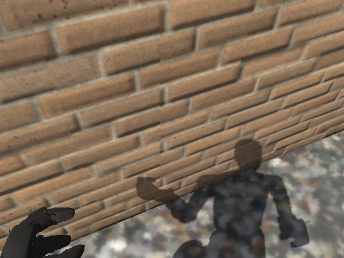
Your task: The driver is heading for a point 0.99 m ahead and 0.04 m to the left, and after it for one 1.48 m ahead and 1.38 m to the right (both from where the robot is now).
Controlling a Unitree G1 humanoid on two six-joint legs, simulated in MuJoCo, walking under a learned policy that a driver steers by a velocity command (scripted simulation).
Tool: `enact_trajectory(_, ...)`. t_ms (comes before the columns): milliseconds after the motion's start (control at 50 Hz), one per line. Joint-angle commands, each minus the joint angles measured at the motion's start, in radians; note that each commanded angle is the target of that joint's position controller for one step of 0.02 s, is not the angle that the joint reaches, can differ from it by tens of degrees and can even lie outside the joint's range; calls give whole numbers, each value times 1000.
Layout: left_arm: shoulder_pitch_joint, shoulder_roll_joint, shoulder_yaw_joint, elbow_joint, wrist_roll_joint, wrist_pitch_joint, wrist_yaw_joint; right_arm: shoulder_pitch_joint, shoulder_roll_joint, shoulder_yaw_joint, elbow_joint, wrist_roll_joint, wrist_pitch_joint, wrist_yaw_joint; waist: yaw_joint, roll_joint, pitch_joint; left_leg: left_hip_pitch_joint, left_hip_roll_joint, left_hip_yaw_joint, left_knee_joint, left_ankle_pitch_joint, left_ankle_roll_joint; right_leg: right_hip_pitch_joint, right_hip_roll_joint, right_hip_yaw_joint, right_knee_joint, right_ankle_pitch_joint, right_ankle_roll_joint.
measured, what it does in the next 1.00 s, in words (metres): steps to the right: right foot, then left foot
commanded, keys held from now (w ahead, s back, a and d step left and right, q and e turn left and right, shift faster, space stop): e+shift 0.20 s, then shift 0.04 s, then q+shift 0.02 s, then w+q+shift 0.30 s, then q+shift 0.44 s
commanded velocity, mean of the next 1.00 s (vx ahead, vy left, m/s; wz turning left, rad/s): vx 0.08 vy -0.08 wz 0.12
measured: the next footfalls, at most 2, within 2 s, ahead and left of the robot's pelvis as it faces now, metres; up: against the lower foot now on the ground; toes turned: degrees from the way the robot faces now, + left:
right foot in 0.14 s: +0.15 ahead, -0.17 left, +0.00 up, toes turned -9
left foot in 0.54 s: +0.16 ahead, +0.02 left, +0.00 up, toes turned -6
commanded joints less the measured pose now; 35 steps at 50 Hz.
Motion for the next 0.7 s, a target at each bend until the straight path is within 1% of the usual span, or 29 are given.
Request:
enact_trajectory(20, -68, 14, 9, -76, -1, -19, -17, -69, -196, -51, -41, 18, 12, -8, 46, 113, 16, 53, 230, -95, -20, 642, 100, -24, 38, -74, -175, 46, 3)
enact_trajectory(60, -18, 51, 30, -47, -7, -10, -19, -77, -208, -58, -42, 45, 24, -2, 75, 163, -44, 50, 232, -66, 28, 693, 81, 101, 73, -104, -239, 47, -33)
enact_trajectory(100, 65, 110, 63, -14, -7, -4, -19, -105, -202, -63, -49, 63, 35, -5, 130, 214, -96, 63, 239, -56, 134, 793, 57, 208, 115, -119, -306, -2, -91)
enact_trajectory(120, 164, 161, 92, 11, -1, -5, -10, -113, -189, -62, -50, 72, 44, -4, 184, 211, -144, 56, 218, -44, 280, 820, 36, 321, 158, -129, -385, 34, -137)
enact_trajectory(140, 316, 213, 126, 67, 11, -15, 9, -112, -144, -49, -58, 72, 46, -6, 259, 143, -191, -95, 169, -35, 521, 677, -11, 555, 209, -98, -506, 153, -198)
enact_trajectory(160, 333, 300, 147, 83, 9, -21, 33, -85, -31, -17, -102, 10, 35, -4, 190, -107, -123, -488, 66, -48, 794, -195, -77, 776, 69, 158, -486, 681, -248)
enact_trajectory(180, 232, 386, 155, 13, 76, -29, 25, -16, -16, 10, -150, -24, 10, -6, 94, -203, -343, -747, -74, -250, 1064, -417, -132, 939, -142, 655, -549, 517, -504)
enact_trajectory(200, 181, 313, 147, -34, 77, -34, 23, -56, -126, -6, -123, 2, -17, 0, 149, -74, -379, -765, -43, -445, 1059, -319, -103, 897, -151, 654, -633, 338, -477)
enact_trajectory(220, 119, 264, 128, -50, 57, -36, 26, -81, -148, -6, -115, 25, -26, -6, 121, -47, -284, -774, -25, -452, 1029, -213, -87, 800, -125, 552, -652, 326, -426)
enact_trajectory(240, 53, 212, 108, -61, 36, -39, 26, -63, -148, -3, -72, 14, -9, -27, 95, 41, -213, -756, -10, -461, 1010, -159, -103, 707, -121, 478, -600, 553, -356)
enact_trajectory(260, 48, 159, 89, -53, 12, -26, 40, -31, -152, -5, -61, -8, 13, -38, 74, 63, -230, -694, 21, -466, 961, -140, -105, 631, -133, 397, -568, 673, -327)
enact_trajectory(280, 47, 138, 73, -45, 13, -22, 47, -21, -154, -3, -52, -5, 29, -42, 63, 37, -230, -589, 27, -450, 946, -125, -103, 525, -121, 342, -570, 715, -310)
enact_trajectory(340, 19, 98, 37, -15, 50, -11, 54, 27, -93, 9, -29, 13, 56, -41, 40, -54, -254, -420, -6, -380, 909, -66, -121, 360, -49, 189, -588, 696, -290)
enact_trajectory(400, -13, 14, -5, 22, 67, -4, 54, 11, -28, 28, -16, 19, 70, -29, 38, -109, -206, -322, 28, -365, 729, 25, -128, 297, 13, 74, -625, 397, -240)
enact_trajectory(420, 62, 113, 30, -3, 85, 38, 31, 106, -116, -1, 21, 33, 62, -59, 83, -195, -184, -321, -48, -211, 675, -14, -101, 321, 120, -39, -631, -83, -289)
enact_trajectory(440, 93, 106, 31, 1, 93, 45, 17, 55, -128, -1, 26, 35, 54, -72, 125, -251, -105, -272, -62, -180, 664, -12, -86, 237, 112, -5, -666, -286, -308)
enact_trajectory(460, 120, 91, 24, 6, 97, 44, 6, 16, -126, 1, 14, 41, 44, -81, 141, -254, -43, -246, -60, -187, 645, -21, -64, 187, 88, 24, -687, -356, -315)
enact_trajectory(480, 107, 76, 21, -3, 91, 50, 1, 16, -112, 4, 15, 50, 32, -85, 123, -217, 1, -217, -43, -214, 561, -29, -29, 177, 74, 43, -666, -378, -304)
enact_trajectory(500, 97, 70, 21, -9, 82, 53, 4, 34, -86, 12, 23, 49, 25, -85, 99, -155, 37, -197, -20, -233, 444, -34, 14, 188, 56, 57, -644, -366, -279)
enact_trajectory(520, 87, 52, 18, -12, 77, 58, 9, 97, -77, 12, 51, 51, 20, -81, 66, -98, 48, -125, 11, -279, 334, -21, 44, 173, 69, 39, -558, -357, -252)
enact_trajectory(540, 101, 12, 11, -11, 79, 63, 12, 158, -91, 7, 83, 42, 19, -69, 46, 25, 88, -99, 42, -353, 204, -44, 54, 144, 135, -32, -362, -329, -196)
enact_trajectory(560, 108, 9, 10, -48, 100, 61, 22, 212, -166, -1, 77, 22, 10, -56, 50, 247, 100, -11, 236, -668, 189, 189, 109, -69, 187, -64, -44, -459, -96)
enact_trajectory(580, 44, -14, 9, -92, 41, 2, 25, 202, -209, -16, 59, 29, -6, -26, 29, 414, -24, -65, 350, -1080, -73, -375, 375, -89, 242, 73, 137, -513, -26)
enact_trajectory(600, 14, 98, 34, -89, 36, 10, 45, 12, -239, -25, 18, -5, -16, -36, 63, 341, 172, -248, 400, -1139, -129, -138, 336, -154, 228, 136, 251, -398, -18)
enact_trajectory(620, 29, 129, 52, -86, 39, 18, 56, -60, -217, -25, -6, 0, -25, -46, 101, 314, 169, -293, 349, -995, -64, 68, 278, -92, 203, 170, 329, -321, 4)
enact_trajectory(640, 46, 125, 56, -70, 56, 32, 62, -74, -205, -25, -14, 19, -21, -50, 97, 255, 123, -273, 278, -851, -8, 216, 237, -49, 199, 157, 355, -298, 29)
enact_trajectory(660, 61, 110, 59, -81, 68, 38, 64, -80, -219, -36, -25, 45, -11, -51, 101, 232, 80, -240, 227, -764, 27, 268, 205, -22, 194, 151, 300, -258, 43)
enact_trajectory(680, 10, 33, 35, -109, 43, 4, 58, -152, -153, -21, -22, 91, 28, -48, 162, 309, 21, -302, 65, -543, 102, 367, 148, 134, 191, 82, 84, -194, 34)
enact_trajectory(700, -8, 1, 22, -102, 36, -15, 50, -165, -129, -23, -57, 75, 49, -49, 125, 285, -28, -282, 10, -469, 127, 371, 118, 214, 235, -2, -82, -129, 37)
Keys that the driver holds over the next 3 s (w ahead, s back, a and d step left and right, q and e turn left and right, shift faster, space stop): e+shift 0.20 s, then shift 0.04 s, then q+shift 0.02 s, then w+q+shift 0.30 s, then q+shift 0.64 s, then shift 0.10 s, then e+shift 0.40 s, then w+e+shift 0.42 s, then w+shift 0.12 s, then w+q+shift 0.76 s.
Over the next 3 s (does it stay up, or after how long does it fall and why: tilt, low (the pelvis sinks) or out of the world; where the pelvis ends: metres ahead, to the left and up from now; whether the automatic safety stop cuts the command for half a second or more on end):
stays up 0.15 -0.36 -0.02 its command is cut before an obstacle after 1.8 s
